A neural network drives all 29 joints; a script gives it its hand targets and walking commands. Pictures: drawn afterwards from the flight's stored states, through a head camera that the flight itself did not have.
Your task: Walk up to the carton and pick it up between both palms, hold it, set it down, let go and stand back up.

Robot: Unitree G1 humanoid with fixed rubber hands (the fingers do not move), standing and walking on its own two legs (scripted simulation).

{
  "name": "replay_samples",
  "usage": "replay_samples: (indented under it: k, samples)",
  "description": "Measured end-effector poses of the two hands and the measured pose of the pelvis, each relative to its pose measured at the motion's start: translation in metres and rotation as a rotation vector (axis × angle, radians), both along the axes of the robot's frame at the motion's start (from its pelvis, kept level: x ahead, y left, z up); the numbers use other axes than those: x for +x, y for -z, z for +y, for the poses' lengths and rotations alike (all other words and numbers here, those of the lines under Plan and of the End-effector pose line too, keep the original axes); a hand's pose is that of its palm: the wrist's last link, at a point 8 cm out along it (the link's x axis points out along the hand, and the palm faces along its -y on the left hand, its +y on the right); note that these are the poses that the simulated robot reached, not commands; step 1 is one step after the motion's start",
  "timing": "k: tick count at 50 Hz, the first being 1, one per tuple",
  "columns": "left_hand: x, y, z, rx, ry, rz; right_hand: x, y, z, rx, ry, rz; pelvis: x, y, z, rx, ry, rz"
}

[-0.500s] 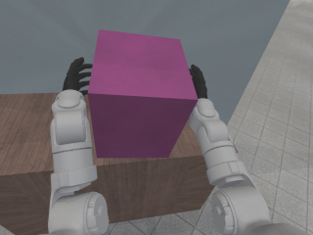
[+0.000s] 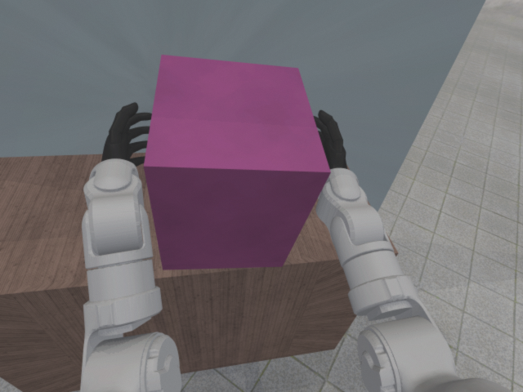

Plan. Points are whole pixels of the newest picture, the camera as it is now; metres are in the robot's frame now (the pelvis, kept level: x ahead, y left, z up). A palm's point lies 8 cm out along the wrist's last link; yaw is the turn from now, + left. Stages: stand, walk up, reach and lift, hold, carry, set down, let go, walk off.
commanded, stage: hold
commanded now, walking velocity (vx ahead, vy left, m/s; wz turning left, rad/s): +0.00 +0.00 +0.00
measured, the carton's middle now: (228, 172) +0.39 +0.01 +0.15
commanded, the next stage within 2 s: none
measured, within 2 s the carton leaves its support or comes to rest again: neither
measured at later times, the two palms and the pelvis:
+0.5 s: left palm (125, 160) +0.36 +0.15 +0.20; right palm (334, 165) +0.36 -0.14 +0.19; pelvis +0.00 -0.01 +0.00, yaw +0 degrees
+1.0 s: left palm (122, 164) +0.35 +0.15 +0.20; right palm (331, 168) +0.36 -0.14 +0.18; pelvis +0.00 +0.00 +0.00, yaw +0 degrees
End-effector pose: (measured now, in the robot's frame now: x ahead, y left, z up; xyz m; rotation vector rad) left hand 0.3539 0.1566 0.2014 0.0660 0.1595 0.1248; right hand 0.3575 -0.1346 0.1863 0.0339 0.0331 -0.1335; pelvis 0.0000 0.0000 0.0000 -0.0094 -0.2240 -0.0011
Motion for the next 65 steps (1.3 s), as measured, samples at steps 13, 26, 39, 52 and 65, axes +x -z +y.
replay_samples:
  k: [13, 26, 39, 52, 65]
  samples:
    - [-0.0016, 0.0006, -0.0020, 0.004, 0.003, 0.006, -0.0024, 0.0023, -0.0019, 0.010, 0.003, 0.006, -0.0035, 0.0000, -0.0025, 0.001, -0.005, 0.007]
    - [0.0023, -0.0024, -0.0058, 0.000, 0.006, 0.008, 0.0002, -0.0006, -0.0057, 0.005, 0.009, 0.007, -0.0037, -0.0003, -0.0055, 0.004, -0.001, 0.007]
    - [0.0007, 0.0014, -0.0008, 0.003, 0.005, -0.006, 0.0004, 0.0005, -0.0010, 0.005, 0.003, -0.008, -0.0009, -0.0001, -0.0040, 0.001, -0.006, 0.008]
    - [-0.0005, 0.0007, -0.0029, 0.013, 0.005, 0.002, -0.0016, 0.0031, -0.0023, 0.006, 0.000, -0.003, -0.0033, -0.0002, -0.0009, 0.001, 0.002, 0.007]
    - [0.0001, 0.0004, -0.0048, 0.003, 0.000, 0.006, 0.0000, 0.0013, -0.0044, -0.005, -0.002, 0.000, -0.0022, -0.0004, -0.0052, 0.003, 0.000, 0.004]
